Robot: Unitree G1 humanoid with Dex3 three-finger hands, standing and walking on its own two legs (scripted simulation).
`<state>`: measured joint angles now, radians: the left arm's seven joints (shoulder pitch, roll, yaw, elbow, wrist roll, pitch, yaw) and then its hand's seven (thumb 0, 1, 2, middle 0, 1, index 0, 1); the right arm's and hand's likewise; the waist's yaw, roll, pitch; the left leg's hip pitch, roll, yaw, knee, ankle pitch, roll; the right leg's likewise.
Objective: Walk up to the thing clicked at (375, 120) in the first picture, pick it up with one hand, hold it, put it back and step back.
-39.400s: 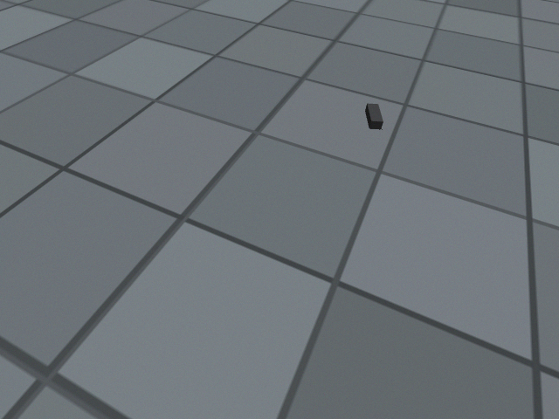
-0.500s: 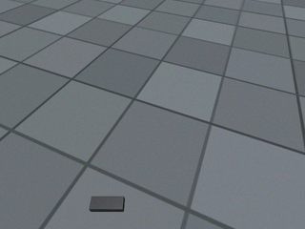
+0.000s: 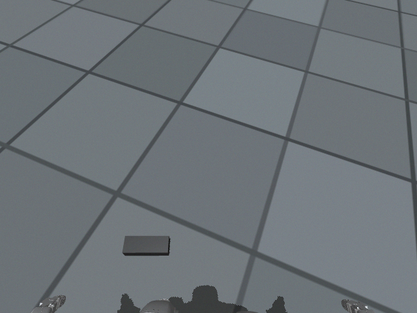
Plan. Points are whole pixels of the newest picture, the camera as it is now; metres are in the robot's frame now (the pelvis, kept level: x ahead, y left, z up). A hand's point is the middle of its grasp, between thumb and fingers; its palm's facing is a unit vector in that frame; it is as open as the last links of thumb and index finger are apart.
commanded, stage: step back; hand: left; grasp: from above
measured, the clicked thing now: (147, 245) +0.43 +0.23 -0.74
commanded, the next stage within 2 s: none
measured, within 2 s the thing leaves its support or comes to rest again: neither
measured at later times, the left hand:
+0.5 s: hand out of the picture +0.02 +0.28 -0.16, palm faces -0.08 -0.91 -0.41, open 7.4 cm
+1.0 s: hand out of the picture -0.12 +0.31 -0.16, palm faces +0.03 -0.93 -0.37, open 7.4 cm
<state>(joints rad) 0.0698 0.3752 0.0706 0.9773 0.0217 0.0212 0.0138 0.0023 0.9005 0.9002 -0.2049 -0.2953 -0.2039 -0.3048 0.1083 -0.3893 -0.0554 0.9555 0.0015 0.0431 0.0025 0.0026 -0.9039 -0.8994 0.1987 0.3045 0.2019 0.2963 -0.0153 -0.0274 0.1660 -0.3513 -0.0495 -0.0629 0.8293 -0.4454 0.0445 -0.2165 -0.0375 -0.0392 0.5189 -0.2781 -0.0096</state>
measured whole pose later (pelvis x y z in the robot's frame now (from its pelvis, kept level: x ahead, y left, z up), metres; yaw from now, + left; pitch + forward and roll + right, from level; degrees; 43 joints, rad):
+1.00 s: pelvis -0.23 +0.04 -0.01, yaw +0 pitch -2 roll -1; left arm 0.15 0.40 0.09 0.82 0.00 0.06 0.02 0.00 0.90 0.90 -0.20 -0.30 -0.20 -0.30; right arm 0.14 -0.35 -0.03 0.86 -0.03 0.03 0.00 0.00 -0.90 -0.90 0.20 0.30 0.20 0.30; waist 0.01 -0.04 0.17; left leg -0.29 -0.01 -0.03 0.61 -0.29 0.03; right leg -0.50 0.12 0.15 1.14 -0.51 -0.02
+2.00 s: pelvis -0.59 -0.01 -0.02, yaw -4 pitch -3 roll -2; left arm 0.19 0.36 0.07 0.91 0.03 0.02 0.00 0.00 0.90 0.90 -0.20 -0.30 -0.20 -0.30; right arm 0.09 -0.41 -0.05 0.83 -0.03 0.05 -0.01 0.00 -0.90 -0.90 0.20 0.31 0.21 0.30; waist 0.01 0.06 0.16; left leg -0.47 0.07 -0.07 0.73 -0.30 0.01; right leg -0.21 0.06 0.00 0.66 -0.39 -0.02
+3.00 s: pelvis -0.59 +0.01 -0.01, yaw +1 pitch -2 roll -1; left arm 0.16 0.38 0.04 1.03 0.01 -0.02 0.00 0.00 0.90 0.90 -0.20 -0.29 -0.20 -0.30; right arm 0.10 -0.33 -0.02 1.02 -0.02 0.00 0.00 0.01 -0.90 -0.90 0.20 0.30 0.20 0.30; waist 0.02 0.00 0.09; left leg -0.33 0.05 -0.01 0.63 -0.27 -0.02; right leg -0.21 -0.01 -0.04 0.59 -0.35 0.01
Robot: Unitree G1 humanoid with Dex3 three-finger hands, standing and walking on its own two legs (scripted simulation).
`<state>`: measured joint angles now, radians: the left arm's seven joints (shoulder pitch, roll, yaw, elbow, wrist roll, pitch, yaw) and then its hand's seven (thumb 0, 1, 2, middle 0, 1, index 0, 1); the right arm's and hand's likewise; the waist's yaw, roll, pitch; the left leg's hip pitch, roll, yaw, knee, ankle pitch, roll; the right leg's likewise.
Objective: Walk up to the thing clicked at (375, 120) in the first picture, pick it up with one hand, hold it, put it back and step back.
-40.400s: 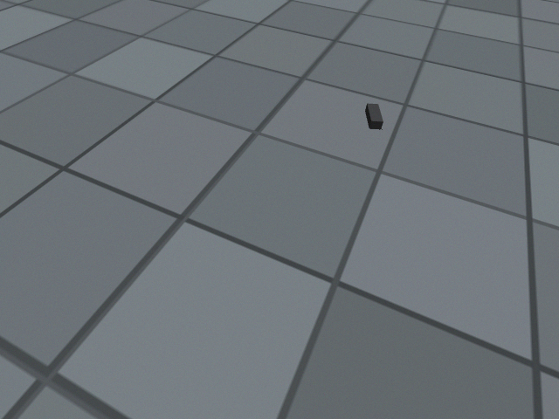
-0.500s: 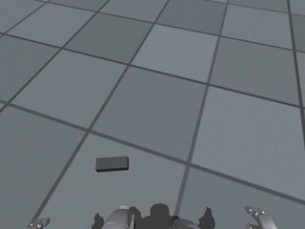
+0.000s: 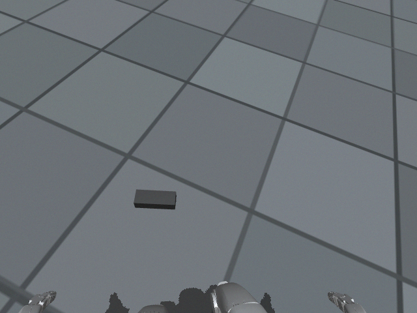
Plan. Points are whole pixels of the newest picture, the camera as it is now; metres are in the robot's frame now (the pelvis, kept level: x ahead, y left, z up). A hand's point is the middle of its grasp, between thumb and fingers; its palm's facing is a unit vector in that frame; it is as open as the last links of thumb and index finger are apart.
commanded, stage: step back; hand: left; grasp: from above
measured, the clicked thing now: (155, 199) +0.66 +0.19 -0.74
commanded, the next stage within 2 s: none
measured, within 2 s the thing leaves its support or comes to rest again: neither
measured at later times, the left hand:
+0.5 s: hand out of the picture -0.08 +0.24 -0.13, palm faces -0.05 -0.90 -0.44, open 7.4 cm
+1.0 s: hand out of the picture -0.27 +0.22 -0.16, palm faces -0.07 -0.91 -0.40, open 7.4 cm
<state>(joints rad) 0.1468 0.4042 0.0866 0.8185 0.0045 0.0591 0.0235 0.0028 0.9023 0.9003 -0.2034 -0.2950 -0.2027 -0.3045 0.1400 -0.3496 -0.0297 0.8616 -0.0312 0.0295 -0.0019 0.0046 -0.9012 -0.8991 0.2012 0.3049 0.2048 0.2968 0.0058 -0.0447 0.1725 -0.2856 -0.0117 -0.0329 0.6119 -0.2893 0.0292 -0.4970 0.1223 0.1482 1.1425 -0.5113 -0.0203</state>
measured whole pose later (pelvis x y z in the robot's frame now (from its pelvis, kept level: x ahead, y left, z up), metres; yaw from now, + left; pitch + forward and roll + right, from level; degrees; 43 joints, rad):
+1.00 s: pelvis -0.37 -0.05 -0.01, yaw -4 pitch -3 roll -2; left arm 0.19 0.36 0.07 0.91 0.03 0.02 0.00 0.00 0.90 0.90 -0.20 -0.30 -0.20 -0.30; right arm 0.09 -0.41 -0.05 0.83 -0.03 0.05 -0.01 0.00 -0.90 -0.90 0.20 0.31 0.21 0.30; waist 0.01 0.06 0.16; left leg -0.47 0.07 -0.07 0.73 -0.30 0.01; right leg -0.21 0.06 0.00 0.66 -0.39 -0.02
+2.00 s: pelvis -0.37 -0.03 +0.00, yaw +1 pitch -2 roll -1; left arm 0.16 0.38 0.04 1.03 0.01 -0.02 0.00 0.00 0.90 0.90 -0.20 -0.29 -0.20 -0.30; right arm 0.10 -0.33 -0.02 1.02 -0.02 0.00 0.00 0.01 -0.90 -0.90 0.20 0.30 0.20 0.30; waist 0.02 0.00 0.09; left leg -0.33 0.05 -0.01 0.63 -0.27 -0.02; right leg -0.21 -0.01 -0.04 0.59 -0.35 0.01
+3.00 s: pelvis -0.36 -0.03 +0.02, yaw +0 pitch -2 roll -1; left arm 0.11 0.35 0.01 1.15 0.01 -0.02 -0.01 0.00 0.90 0.90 -0.20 -0.29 -0.20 -0.30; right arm 0.10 -0.35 0.00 1.15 -0.01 -0.01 0.01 0.00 -0.90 -0.90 0.20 0.30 0.20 0.30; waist -0.01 0.01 0.05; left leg -0.18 0.05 0.02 0.33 -0.12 -0.03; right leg -0.07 -0.01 -0.03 0.31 -0.21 0.01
